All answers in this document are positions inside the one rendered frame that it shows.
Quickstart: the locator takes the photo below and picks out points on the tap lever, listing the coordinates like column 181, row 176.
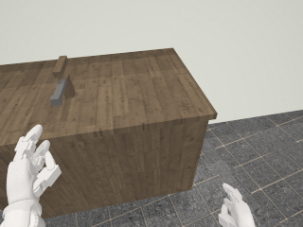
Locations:
column 56, row 99

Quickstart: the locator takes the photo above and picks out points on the right robot hand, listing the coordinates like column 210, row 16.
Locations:
column 240, row 212

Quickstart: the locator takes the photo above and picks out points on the left robot forearm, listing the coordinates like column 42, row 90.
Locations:
column 23, row 213

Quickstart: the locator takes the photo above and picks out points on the left robot hand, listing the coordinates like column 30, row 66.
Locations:
column 23, row 171

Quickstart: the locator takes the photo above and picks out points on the counter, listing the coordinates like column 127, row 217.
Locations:
column 131, row 126

